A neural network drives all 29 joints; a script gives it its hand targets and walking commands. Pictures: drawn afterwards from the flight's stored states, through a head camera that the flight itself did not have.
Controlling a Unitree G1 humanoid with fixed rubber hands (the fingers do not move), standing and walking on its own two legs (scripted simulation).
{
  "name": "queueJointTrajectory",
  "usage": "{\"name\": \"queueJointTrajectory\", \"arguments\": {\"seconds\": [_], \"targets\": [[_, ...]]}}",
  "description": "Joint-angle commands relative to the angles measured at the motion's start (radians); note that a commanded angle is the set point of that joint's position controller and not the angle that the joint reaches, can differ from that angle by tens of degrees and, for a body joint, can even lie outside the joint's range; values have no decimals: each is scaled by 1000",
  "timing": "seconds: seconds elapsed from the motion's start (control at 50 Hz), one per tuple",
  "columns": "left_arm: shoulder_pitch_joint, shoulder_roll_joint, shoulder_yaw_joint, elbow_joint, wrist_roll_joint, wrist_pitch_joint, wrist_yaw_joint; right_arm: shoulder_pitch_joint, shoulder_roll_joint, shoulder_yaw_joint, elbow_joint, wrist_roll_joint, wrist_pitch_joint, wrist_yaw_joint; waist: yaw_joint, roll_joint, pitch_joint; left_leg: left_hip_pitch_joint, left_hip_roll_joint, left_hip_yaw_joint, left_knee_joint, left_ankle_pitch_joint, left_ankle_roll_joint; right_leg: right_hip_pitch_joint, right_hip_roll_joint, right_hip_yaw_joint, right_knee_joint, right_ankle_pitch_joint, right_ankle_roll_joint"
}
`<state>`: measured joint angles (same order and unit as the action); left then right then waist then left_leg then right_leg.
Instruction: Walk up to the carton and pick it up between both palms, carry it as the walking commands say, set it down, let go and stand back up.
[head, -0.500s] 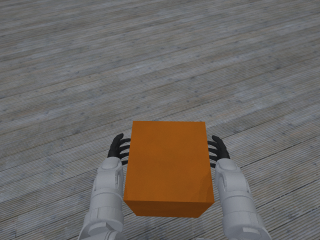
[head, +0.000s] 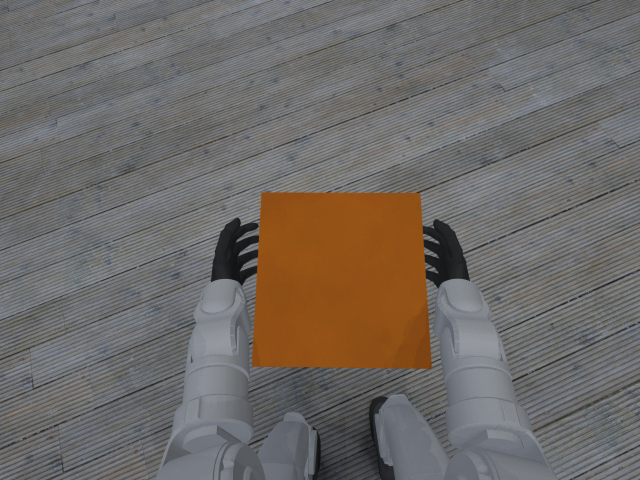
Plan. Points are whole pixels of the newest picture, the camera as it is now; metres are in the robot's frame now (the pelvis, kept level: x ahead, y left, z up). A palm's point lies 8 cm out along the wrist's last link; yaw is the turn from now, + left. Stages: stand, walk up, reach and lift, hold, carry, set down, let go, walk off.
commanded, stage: set down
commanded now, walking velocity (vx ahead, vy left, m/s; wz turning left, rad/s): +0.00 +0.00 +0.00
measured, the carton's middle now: (337, 291) +0.37 +0.00 -0.13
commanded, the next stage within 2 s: none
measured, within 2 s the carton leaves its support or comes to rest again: neither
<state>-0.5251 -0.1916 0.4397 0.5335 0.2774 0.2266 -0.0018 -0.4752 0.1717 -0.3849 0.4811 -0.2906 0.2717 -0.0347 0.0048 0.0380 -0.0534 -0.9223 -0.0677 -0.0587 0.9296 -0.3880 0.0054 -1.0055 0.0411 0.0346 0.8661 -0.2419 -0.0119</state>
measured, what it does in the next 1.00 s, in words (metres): lowers itself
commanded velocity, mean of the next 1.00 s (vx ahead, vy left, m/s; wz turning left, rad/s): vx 0.00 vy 0.00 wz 0.00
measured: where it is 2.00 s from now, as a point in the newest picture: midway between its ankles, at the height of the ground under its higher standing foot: (347, 471)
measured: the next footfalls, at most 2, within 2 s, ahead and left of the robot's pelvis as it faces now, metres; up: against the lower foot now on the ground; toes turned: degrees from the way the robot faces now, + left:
none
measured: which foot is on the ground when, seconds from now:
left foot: down 0.00-1.00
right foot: down 0.00-1.00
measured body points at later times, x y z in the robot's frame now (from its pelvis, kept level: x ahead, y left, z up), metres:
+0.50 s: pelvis -0.01 +0.00 -0.07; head +0.19 -0.02 +0.33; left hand +0.40 +0.14 -0.14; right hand +0.40 -0.15 -0.15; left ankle +0.02 +0.11 -0.68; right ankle +0.09 -0.11 -0.68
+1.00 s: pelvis -0.02 +0.00 -0.15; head +0.21 -0.02 +0.23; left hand +0.42 +0.14 -0.23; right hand +0.42 -0.15 -0.24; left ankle +0.02 +0.12 -0.68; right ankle +0.08 -0.11 -0.68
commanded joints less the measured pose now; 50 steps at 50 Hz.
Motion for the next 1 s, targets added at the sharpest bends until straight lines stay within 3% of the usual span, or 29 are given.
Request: {"name": "queueJointTrajectory", "arguments": {"seconds": [0.0, 0.24, 0.52, 0.98], "targets": [[-461, -883, -551, 97, -102, 4, -225, -537, 863, 578, 33, 111, -37, 223, -10, -34, -690, -6, -53, -21, -90, 209, -6, 542, 70, 29, 37, 241, 7], [-543, -887, -529, 133, -114, 12, -213, -619, 869, 553, 92, 114, -27, 221, -14, -47, -776, -193, -78, 6, 47, 133, -15, 334, 78, 15, 162, 148, 12], [-629, -850, -534, 152, -149, -22, -181, -701, 845, 566, 123, 154, -57, 178, -17, -62, -914, -387, -104, 33, 231, 107, -27, 184, 79, 15, 323, 148, 33], [-818, -789, -541, 169, -208, -44, -103, -894, 747, 528, 183, 209, -82, 130, -26, -57, -1003, -555, -123, 56, 467, 69, -42, -71, 106, -27, 572, 96, 40]]}}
